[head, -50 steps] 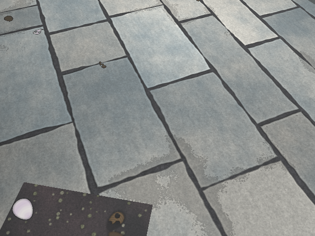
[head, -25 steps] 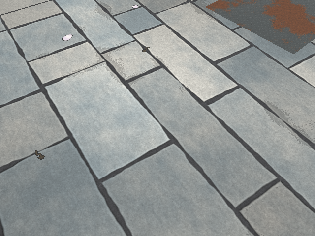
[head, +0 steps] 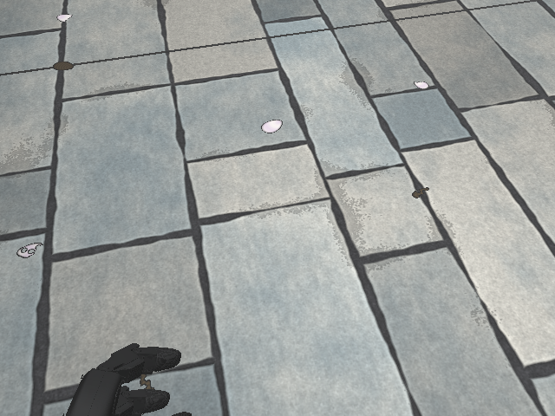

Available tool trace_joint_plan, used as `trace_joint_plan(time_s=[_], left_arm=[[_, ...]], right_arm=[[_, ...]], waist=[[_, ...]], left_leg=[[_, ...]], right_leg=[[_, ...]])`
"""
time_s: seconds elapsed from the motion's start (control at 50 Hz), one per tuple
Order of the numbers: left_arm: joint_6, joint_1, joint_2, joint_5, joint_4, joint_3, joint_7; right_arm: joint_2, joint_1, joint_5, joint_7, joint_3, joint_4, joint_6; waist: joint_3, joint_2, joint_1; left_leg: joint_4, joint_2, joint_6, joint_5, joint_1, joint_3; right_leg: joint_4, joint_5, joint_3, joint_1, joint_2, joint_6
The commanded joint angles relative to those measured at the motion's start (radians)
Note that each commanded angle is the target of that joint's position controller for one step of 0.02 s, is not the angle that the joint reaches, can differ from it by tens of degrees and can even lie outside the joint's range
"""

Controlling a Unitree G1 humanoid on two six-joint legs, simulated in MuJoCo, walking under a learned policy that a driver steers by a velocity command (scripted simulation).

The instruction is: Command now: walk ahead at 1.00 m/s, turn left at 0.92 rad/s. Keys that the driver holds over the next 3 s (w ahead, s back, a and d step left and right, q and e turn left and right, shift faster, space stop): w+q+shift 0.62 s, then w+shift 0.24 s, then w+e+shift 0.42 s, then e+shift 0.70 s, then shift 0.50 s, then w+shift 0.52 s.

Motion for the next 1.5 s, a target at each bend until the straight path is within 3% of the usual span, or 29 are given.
trace_joint_plan(time_s=[0.02, 0.1, 0.14, 0.16, 0.18, 0.2, 0.24, 0.32, 0.5, 0.58, 0.6, 0.62, 0.64, 0.66, 0.7, 0.82, 0.94, 1.02, 1.06, 1.08, 1.14, 1.22, 1.3, 1.4, 1.42, 1.44, 1.46, 1.48, 1.5], left_arm=[[0.000, -0.076, 0.089, -0.029, -0.072, 0.021, -0.005], [-0.013, -0.020, 0.161, -0.032, -0.070, 0.049, 0.012], [-0.023, 0.307, 0.253, -0.035, 0.010, 0.094, 0.038], [-0.027, 0.540, 0.324, -0.011, 0.047, 0.126, 0.061], [-0.020, 0.491, 0.396, 0.030, 0.042, 0.140, 0.058], [-0.010, 0.386, 0.342, 0.008, 0.035, 0.148, 0.051], [-0.002, 0.294, 0.185, -0.005, 0.042, 0.116, 0.041], [-0.032, 0.386, 0.118, -0.032, 0.156, 0.099, 0.024], [-0.055, 0.441, 0.204, -0.027, 0.225, 0.116, 0.026], [0.003, 0.402, 0.313, -0.021, 0.196, 0.146, 0.055], [0.014, 0.364, 0.305, -0.016, 0.173, 0.146, 0.047], [0.012, 0.343, 0.216, -0.008, 0.144, 0.132, 0.025], [-0.007, 0.409, 0.175, -0.033, 0.019, 0.112, 0.025], [-0.035, 0.292, 0.214, -0.031, -0.001, 0.105, 0.025], [-0.039, 0.285, 0.191, -0.027, 0.024, 0.094, 0.025], [0.025, 0.154, 0.100, -0.003, -0.017, 0.059, -0.008], [0.012, 0.002, 0.113, -0.043, -0.025, 0.064, -0.026], [0.017, 0.279, 0.201, -0.043, 0.063, 0.112, -0.011], [0.033, 0.650, 0.319, -0.030, 0.168, 0.166, 0.013], [0.041, 0.604, 0.370, -0.032, 0.190, 0.182, 0.004], [0.036, 0.440, 0.216, -0.046, 0.171, 0.158, -0.006], [0.008, 0.415, 0.210, -0.050, 0.196, 0.145, 0.002], [-0.005, 0.384, 0.242, -0.057, 0.171, 0.167, -0.002], [0.020, 0.495, 0.265, -0.072, 0.202, 0.189, 0.009], [0.023, 0.471, 0.194, -0.139, 0.174, 0.172, 0.032], [0.026, 0.377, 0.212, -0.120, 0.139, 0.168, 0.037], [0.033, 0.400, 0.081, -0.068, 0.100, 0.133, 0.040], [0.028, 0.609, 0.065, -0.085, 0.069, 0.112, 0.034], [0.043, 0.602, 0.171, -0.102, 0.070, 0.127, 0.036]], right_arm=[[-0.181, -0.057, 0.012, 0.005, -0.053, -0.093, -0.028], [-0.210, -0.060, 0.002, -0.004, -0.069, -0.107, -0.022], [-0.257, -0.143, -0.010, 0.002, -0.077, -0.126, -0.030], [-0.154, -0.175, -0.010, 0.002, -0.048, -0.158, -0.044], [-0.001, -0.067, 0.036, 0.002, -0.005, -0.214, -0.042], [-0.076, -0.092, 0.013, -0.006, 0.003, -0.213, -0.024], [-0.129, -0.225, -0.023, 0.010, -0.009, -0.207, 0.001], [-0.040, -0.319, -0.037, 0.057, 0.017, -0.280, 0.049], [-0.039, -0.579, -0.029, 0.097, 0.052, -0.384, 0.052], [-0.135, -0.196, -0.026, 0.062, 0.005, -0.265, 0.041], [-0.180, 0.006, -0.023, 0.039, -0.027, -0.191, 0.034], [-0.246, -0.046, 0.007, 0.010, -0.062, -0.179, 0.047], [-0.356, -0.115, -0.039, 0.011, -0.076, -0.240, 0.063], [-0.300, -0.056, -0.037, -0.011, -0.072, -0.254, 0.070], [-0.194, -0.125, -0.027, -0.025, -0.045, -0.195, 0.039], [-0.120, -0.133, -0.008, -0.011, -0.009, -0.145, -0.047], [-0.159, -0.033, 0.005, 0.006, -0.016, -0.086, -0.076], [-0.218, -0.052, -0.054, -0.032, -0.025, -0.065, -0.043], [-0.151, -0.127, -0.051, -0.038, -0.004, -0.117, -0.035], [-0.050, -0.053, -0.017, -0.009, 0.020, -0.155, -0.061], [-0.102, -0.256, -0.045, -0.008, 0.046, -0.219, -0.090], [-0.061, -0.304, -0.079, 0.005, 0.072, -0.288, -0.025], [-0.033, -0.511, -0.039, 0.027, 0.099, -0.370, -0.029], [-0.077, -0.464, -0.041, -0.011, 0.073, -0.353, -0.048], [-0.123, -0.452, 0.018, -0.028, 0.030, -0.378, -0.081], [-0.161, -0.263, 0.024, -0.037, 0.012, -0.331, -0.087], [-0.197, -0.101, 0.002, -0.042, 0.006, -0.291, -0.078], [-0.224, -0.080, -0.033, -0.029, 0.002, -0.297, -0.060], [-0.197, -0.163, -0.021, -0.032, -0.012, -0.315, -0.040]], waist=[[0.051, 0.012, 0.004], [-0.037, 0.053, 0.023], [-0.221, 0.033, 0.217], [-0.354, -0.065, 0.303], [-0.437, -0.368, 0.176], [-0.358, -0.327, 0.149], [-0.121, -0.069, 0.149], [-0.003, -0.104, 0.099], [0.115, -0.038, 0.083], [-0.113, -0.132, -0.132], [-0.191, -0.087, -0.204], [-0.142, 0.139, -0.121], [-0.310, 0.238, -0.012], [-0.327, 0.018, -0.081], [-0.049, -0.108, 0.045], [0.105, -0.037, 0.100], [0.093, -0.006, 0.009], [-0.114, 0.110, 0.168], [-0.265, -0.026, 0.334], [-0.347, -0.391, 0.190], [-0.082, 0.056, 0.149], [0.059, -0.001, 0.045], [0.122, -0.030, 0.090], [-0.032, -0.050, 0.130], [-0.102, -0.042, 0.075], [-0.227, -0.059, -0.046], [-0.378, 0.076, -0.050], [-0.584, 0.370, 0.043], [-0.580, 0.305, 0.043]], left_leg=[[-0.179, 0.190, 0.081, 0.370, -0.268, -0.234], [0.009, 0.223, 0.012, 0.630, -0.066, -0.284], [0.398, 0.184, -0.033, 0.713, -0.124, -0.250], [0.722, 0.138, -0.038, 0.415, -0.278, -0.177], [0.986, 0.041, -0.067, -0.274, -0.586, -0.063], [1.069, 0.139, -0.050, -0.167, -0.717, -0.015], [0.998, 0.232, -0.066, -0.019, -0.717, 0.035], [0.956, 0.313, -0.085, 0.014, -0.735, 0.050], [0.444, 0.218, -0.017, 0.274, -0.540, 0.312], [0.386, 0.098, 0.064, 0.099, -0.085, 0.296], [0.298, 0.099, 0.099, 0.076, 0.199, 0.213], [0.243, 0.220, 0.130, 0.021, 0.336, -0.009], [0.119, 0.475, 0.344, 0.070, 0.621, -0.566], [-0.048, 0.501, 0.320, -0.067, 0.568, -0.661], [-0.119, 0.447, 0.224, -0.002, 0.178, -0.479], [-0.238, 0.267, 0.146, 0.200, -0.256, -0.150], [-0.312, 0.307, 0.038, 0.595, 0.023, 0.005], [0.148, 0.375, -0.040, 1.307, 0.240, 0.116], [0.893, 0.264, -0.088, 0.887, -0.176, 0.199], [1.218, 0.067, -0.154, -0.120, -0.586, 0.122], [1.042, 0.251, -0.128, 0.002, -0.679, 0.007], [0.783, 0.309, -0.189, -0.077, -0.580, 0.051], [0.341, 0.281, -0.231, 0.265, -0.369, 0.130], [0.124, 0.155, -0.198, 0.357, -0.184, 0.118], [0.023, 0.185, -0.193, 0.419, -0.046, 0.018], [0.062, 0.257, -0.177, 0.491, 0.159, 0.015], [0.220, 0.501, -0.115, 0.796, 0.427, -0.155], [0.203, 0.793, 0.074, 0.963, 0.640, -0.559], [0.146, 0.762, 0.110, 0.654, 0.560, -0.595]], right_leg=[[-0.234, 0.235, -0.123, 0.276, 0.089, -0.003], [-0.409, 0.152, -0.090, 0.423, 0.155, -0.032], [-0.389, -0.012, -0.079, 0.781, 0.143, -0.058], [-0.385, -0.343, 0.104, 1.023, -0.055, -0.088], [-0.592, -0.623, 0.662, 1.187, -0.339, -0.169], [-0.667, -0.781, 0.796, 1.091, -0.324, -0.204], [-0.649, -0.488, 0.412, 0.836, -0.216, -0.176], [-0.700, -0.093, 0.065, 0.682, -0.141, -0.123], [-0.756, 0.736, -0.392, 0.685, -0.047, -0.052], [-0.183, 1.273, -0.368, 0.720, -0.126, -0.062], [0.142, 1.020, -0.355, 0.540, -0.106, -0.072], [0.516, -0.072, -0.349, 0.239, 0.094, -0.049], [0.829, -0.376, -0.175, -0.133, 0.176, -0.006], [0.780, -0.268, -0.046, -0.206, 0.128, -0.020], [0.535, -0.201, -0.055, -0.100, 0.029, -0.036], [0.052, -0.050, -0.109, 0.099, -0.036, -0.013], [-0.348, 0.339, -0.202, 0.225, 0.063, -0.131], [-0.322, 0.019, -0.246, 0.461, 0.233, -0.204], [-0.316, -0.261, 0.001, 0.941, 0.087, -0.307], [-0.538, -0.389, 0.654, 1.149, -0.132, -0.460], [-0.662, -0.285, 0.521, 0.803, -0.085, -0.405], [-0.745, -0.183, 0.330, 0.435, 0.048, -0.384], [-0.806, 0.064, 0.210, 0.242, 0.142, -0.322], [-0.479, 0.607, 0.223, 0.524, 0.175, -0.166], [-0.345, 0.451, 0.289, 0.511, 0.186, -0.120], [-0.154, 0.389, 0.254, 0.463, 0.207, -0.085], [0.168, -0.295, 0.149, 0.286, 0.284, -0.044], [0.484, -0.625, 0.105, 0.080, 0.315, -0.014], [0.608, -0.492, 0.087, 0.021, 0.190, 0.010]])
